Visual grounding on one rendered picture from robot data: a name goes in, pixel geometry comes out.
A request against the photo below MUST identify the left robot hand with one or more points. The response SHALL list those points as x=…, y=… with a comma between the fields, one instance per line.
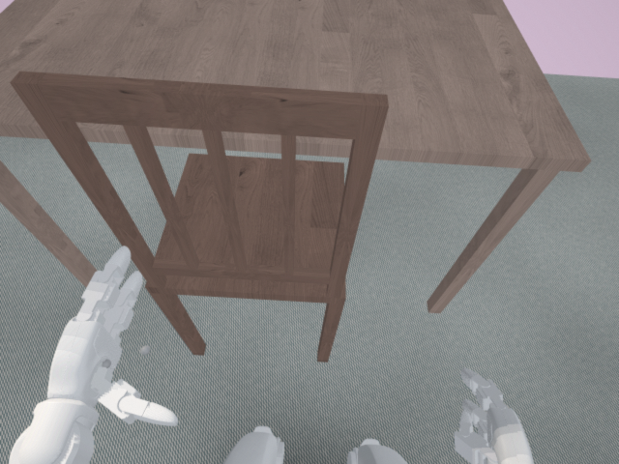
x=92, y=336

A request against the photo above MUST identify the robot left forearm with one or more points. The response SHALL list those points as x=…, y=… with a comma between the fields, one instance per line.
x=60, y=433

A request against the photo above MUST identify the right robot hand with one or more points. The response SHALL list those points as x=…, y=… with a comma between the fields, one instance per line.
x=501, y=438

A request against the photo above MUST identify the chair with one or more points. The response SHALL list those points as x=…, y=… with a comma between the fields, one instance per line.
x=238, y=227

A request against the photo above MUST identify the table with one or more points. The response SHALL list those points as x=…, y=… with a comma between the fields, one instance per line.
x=463, y=87

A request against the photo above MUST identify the left robot thigh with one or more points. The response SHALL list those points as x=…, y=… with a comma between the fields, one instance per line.
x=257, y=448

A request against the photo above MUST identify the left robot shin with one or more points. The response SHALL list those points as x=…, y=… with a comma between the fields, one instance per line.
x=263, y=429

